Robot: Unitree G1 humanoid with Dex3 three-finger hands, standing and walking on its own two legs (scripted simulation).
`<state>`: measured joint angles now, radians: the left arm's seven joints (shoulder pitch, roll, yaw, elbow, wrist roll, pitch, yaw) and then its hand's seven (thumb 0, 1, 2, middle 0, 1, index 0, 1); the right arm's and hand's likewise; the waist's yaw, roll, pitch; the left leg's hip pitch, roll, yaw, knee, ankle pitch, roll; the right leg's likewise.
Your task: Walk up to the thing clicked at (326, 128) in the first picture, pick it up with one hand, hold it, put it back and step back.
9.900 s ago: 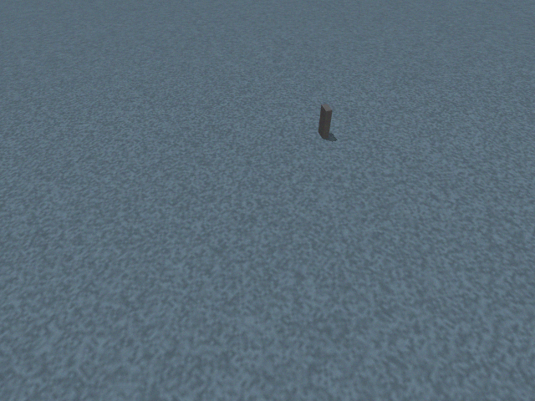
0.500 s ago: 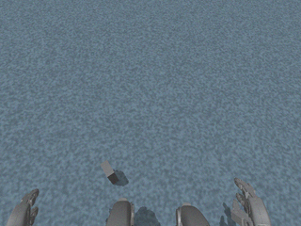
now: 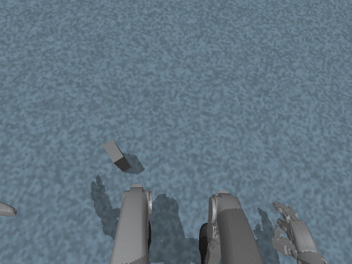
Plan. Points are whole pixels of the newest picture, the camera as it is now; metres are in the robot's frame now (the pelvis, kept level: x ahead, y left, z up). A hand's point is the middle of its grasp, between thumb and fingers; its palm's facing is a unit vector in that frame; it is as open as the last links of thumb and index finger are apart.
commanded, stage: go down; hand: left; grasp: from the side
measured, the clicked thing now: (118, 157) +0.42 +0.25 -0.42
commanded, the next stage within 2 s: approach in 1.34 s
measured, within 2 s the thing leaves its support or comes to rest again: neither
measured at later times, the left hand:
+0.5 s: hand out of the picture +0.30 +0.43 -0.09, palm faces +0.30 -0.94 -0.13, open 17.2 cm
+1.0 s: hand out of the picture +0.31 +0.45 -0.11, palm faces +0.30 -0.95 -0.11, open 17.4 cm
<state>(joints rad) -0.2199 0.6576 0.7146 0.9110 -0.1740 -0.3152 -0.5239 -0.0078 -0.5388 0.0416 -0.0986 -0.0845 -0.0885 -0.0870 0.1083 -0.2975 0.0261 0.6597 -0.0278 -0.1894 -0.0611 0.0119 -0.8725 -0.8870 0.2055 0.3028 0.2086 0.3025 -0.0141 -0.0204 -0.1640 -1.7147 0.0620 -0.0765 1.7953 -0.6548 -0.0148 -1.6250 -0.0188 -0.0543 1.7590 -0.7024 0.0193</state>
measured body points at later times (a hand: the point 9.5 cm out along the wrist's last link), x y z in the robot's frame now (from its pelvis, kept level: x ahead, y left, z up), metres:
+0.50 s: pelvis -0.02 +0.00 -0.08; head +0.18 +0.05 +0.32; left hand +0.28 +0.48 -0.08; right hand +0.15 -0.28 -0.18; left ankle +0.06 +0.13 -0.49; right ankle +0.05 -0.13 -0.49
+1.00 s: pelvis -0.03 +0.00 -0.11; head +0.18 +0.07 +0.28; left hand +0.29 +0.49 -0.10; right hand +0.14 -0.27 -0.21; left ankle +0.06 +0.13 -0.49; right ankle +0.05 -0.13 -0.49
